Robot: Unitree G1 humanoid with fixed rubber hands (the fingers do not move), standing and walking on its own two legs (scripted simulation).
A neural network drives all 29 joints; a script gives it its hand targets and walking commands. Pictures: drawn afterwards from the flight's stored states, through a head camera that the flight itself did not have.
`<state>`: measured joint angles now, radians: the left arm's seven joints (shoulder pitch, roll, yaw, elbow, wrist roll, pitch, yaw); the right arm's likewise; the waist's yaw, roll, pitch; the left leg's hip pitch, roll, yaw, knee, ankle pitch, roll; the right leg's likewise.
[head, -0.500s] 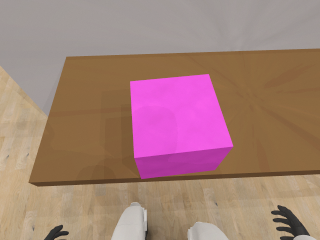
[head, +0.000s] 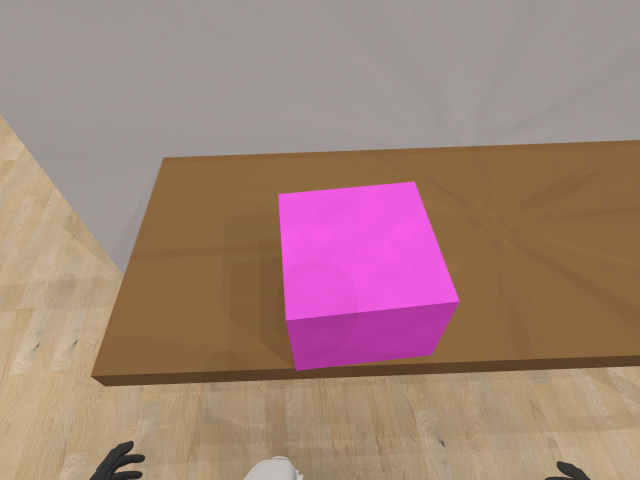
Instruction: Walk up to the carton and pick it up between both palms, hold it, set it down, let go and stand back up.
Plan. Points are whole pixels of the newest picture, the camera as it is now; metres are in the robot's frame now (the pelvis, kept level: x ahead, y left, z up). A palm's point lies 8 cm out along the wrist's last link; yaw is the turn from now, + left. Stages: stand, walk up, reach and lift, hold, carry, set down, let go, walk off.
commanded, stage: walk up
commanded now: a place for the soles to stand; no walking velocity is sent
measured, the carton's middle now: (355, 275) +0.41 -0.03 -0.04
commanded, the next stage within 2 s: reach and lift in 0.98 s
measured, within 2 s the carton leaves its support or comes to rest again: neither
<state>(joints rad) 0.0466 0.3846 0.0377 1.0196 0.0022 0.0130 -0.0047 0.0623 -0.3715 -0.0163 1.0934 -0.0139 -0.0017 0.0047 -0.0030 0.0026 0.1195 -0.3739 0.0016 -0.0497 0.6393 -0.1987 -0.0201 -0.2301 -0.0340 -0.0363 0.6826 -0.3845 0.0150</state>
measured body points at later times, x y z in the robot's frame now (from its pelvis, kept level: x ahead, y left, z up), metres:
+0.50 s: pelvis +0.00 +0.00 +0.01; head +0.03 +0.00 +0.46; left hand +0.07 +0.31 -0.12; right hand +0.12 -0.30 -0.11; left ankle +0.09 +0.13 -0.72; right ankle -0.01 -0.13 -0.72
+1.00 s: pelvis +0.01 +0.00 +0.02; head +0.04 +0.00 +0.46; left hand +0.08 +0.31 -0.12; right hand +0.12 -0.30 -0.11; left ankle +0.09 +0.13 -0.72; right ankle -0.01 -0.13 -0.72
